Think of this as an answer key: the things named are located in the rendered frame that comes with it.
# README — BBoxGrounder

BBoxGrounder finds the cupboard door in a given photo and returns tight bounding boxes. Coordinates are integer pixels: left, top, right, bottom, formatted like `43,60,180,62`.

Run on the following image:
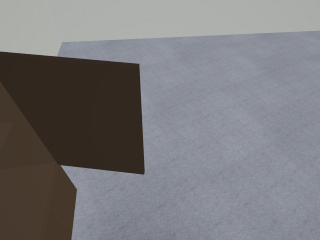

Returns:
0,51,145,175

